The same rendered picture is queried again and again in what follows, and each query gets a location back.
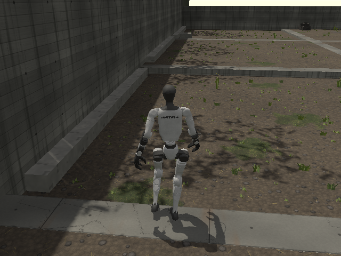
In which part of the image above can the robot left shin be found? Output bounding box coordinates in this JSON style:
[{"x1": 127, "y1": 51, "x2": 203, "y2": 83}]
[{"x1": 153, "y1": 169, "x2": 161, "y2": 205}]

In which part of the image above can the right robot forearm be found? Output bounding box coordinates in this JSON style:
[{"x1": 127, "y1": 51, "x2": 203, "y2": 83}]
[{"x1": 191, "y1": 127, "x2": 199, "y2": 145}]

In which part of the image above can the right robot hand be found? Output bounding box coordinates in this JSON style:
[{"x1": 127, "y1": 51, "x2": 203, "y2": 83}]
[{"x1": 188, "y1": 142, "x2": 200, "y2": 152}]

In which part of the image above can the left robot hand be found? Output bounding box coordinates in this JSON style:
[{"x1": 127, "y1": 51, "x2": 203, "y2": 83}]
[{"x1": 134, "y1": 154, "x2": 146, "y2": 170}]

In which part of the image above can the robot left upper arm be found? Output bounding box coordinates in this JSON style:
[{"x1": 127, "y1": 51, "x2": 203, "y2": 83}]
[{"x1": 143, "y1": 108, "x2": 159, "y2": 139}]

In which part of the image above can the robot shin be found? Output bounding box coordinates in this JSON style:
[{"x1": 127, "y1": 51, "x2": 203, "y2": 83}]
[
  {"x1": 153, "y1": 169, "x2": 161, "y2": 205},
  {"x1": 173, "y1": 177, "x2": 182, "y2": 213}
]

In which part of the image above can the left robot forearm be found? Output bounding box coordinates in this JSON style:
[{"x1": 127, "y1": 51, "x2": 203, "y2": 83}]
[{"x1": 136, "y1": 130, "x2": 148, "y2": 156}]

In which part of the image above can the robot right upper arm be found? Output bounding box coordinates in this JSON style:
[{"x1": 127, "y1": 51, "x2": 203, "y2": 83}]
[{"x1": 181, "y1": 107, "x2": 196, "y2": 136}]

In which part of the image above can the robot right shin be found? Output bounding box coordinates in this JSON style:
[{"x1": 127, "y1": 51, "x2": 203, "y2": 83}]
[{"x1": 173, "y1": 177, "x2": 182, "y2": 213}]

